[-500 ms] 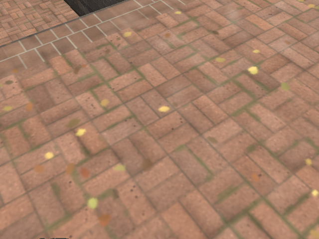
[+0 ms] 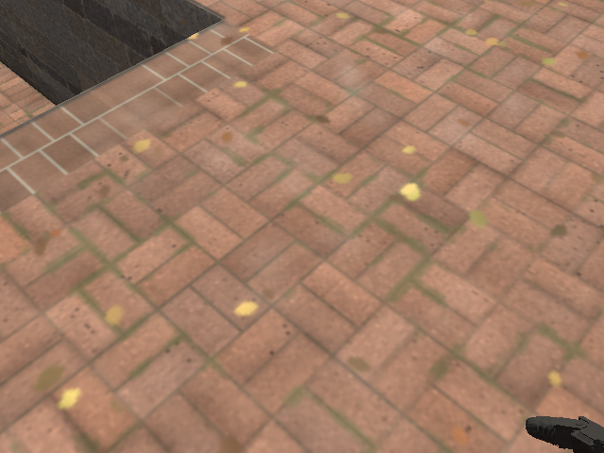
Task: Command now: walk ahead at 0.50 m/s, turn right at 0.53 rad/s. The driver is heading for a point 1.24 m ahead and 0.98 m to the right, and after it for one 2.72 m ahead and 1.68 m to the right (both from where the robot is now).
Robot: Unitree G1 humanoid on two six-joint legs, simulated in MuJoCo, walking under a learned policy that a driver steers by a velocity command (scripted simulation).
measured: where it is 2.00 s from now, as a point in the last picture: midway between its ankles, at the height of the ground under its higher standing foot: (552, 312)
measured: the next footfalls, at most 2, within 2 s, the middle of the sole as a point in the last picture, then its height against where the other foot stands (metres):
right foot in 0.44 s outside the picture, level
left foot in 0.92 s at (381, 367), level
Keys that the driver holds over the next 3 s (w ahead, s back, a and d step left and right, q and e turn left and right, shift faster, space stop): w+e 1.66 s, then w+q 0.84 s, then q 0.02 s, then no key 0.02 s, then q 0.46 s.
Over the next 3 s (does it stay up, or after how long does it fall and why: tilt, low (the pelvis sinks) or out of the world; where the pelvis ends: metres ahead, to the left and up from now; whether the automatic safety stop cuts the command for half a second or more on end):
stays up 1.20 -0.91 0.00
